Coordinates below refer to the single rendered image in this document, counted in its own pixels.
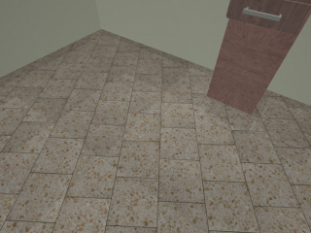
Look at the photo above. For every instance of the cabinet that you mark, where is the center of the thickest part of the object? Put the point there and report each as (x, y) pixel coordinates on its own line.
(247, 62)

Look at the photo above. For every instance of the drawer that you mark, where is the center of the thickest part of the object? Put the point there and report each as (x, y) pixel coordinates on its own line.
(293, 13)

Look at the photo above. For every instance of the handle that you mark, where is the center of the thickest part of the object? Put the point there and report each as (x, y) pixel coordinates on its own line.
(247, 11)
(259, 29)

